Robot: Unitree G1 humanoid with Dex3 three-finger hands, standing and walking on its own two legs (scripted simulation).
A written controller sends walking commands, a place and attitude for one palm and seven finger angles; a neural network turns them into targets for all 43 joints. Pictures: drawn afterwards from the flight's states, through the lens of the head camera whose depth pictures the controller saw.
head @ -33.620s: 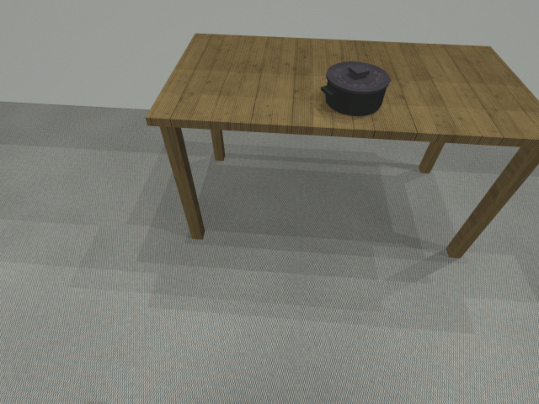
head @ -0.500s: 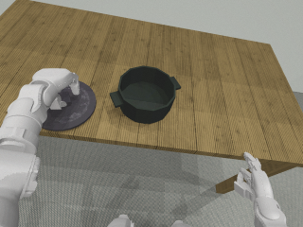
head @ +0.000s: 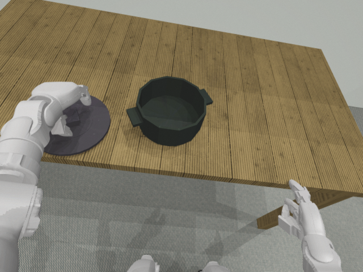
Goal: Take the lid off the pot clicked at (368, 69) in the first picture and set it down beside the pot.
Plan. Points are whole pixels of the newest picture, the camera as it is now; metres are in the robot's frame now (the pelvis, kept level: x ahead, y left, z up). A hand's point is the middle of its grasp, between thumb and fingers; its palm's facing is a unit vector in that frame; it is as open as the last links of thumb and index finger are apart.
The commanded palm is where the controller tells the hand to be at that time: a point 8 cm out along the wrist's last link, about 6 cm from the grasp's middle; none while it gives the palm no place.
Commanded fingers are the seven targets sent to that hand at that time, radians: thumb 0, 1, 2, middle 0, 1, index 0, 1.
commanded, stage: open the fingers wide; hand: left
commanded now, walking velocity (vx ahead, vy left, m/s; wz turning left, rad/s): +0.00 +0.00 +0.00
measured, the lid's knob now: (68, 117) +0.47 +0.30 -0.02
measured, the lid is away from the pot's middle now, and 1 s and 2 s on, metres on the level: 0.26 0.26 0.26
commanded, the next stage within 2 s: raise the empty hand in 0.04 s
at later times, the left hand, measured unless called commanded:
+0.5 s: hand (58, 103) +0.45 +0.29 +0.06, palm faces -0.37 -0.10 -0.92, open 11.0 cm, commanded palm +0.49 +0.27 +0.12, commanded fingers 0.00 -0.09 0.81 -0.43 -0.71 -0.43 -0.71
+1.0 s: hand (53, 82) +0.46 +0.29 +0.11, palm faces -0.37 -0.10 -0.92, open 11.0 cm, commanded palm +0.48 +0.27 +0.18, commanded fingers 0.00 -0.09 0.81 -0.43 -0.71 -0.43 -0.71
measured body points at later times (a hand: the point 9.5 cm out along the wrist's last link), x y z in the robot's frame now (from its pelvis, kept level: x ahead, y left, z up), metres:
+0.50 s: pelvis +0.00 +0.00 +0.01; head +0.07 +0.05 +0.45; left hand +0.46 +0.29 +0.11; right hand +0.24 -0.27 +0.00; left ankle +0.01 +0.04 -0.70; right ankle +0.02 -0.19 -0.69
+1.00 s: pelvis +0.02 -0.01 +0.02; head +0.07 +0.03 +0.47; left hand +0.47 +0.29 +0.16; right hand +0.24 -0.28 +0.00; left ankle +0.01 +0.04 -0.70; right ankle +0.02 -0.19 -0.69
